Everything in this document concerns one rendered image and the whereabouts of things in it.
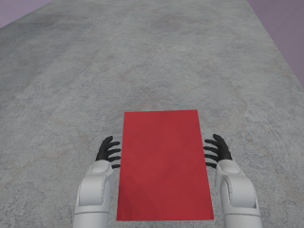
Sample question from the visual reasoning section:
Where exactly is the carton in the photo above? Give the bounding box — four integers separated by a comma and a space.
116, 109, 215, 221

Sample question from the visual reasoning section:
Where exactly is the robot left forearm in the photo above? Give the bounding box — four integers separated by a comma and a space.
72, 160, 115, 228

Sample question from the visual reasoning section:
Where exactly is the robot right forearm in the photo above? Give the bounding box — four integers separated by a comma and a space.
215, 159, 263, 228

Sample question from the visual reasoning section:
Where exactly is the right robot hand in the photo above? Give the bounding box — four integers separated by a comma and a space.
203, 134, 233, 169

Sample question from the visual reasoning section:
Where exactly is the left robot hand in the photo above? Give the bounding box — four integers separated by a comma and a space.
95, 136, 122, 169

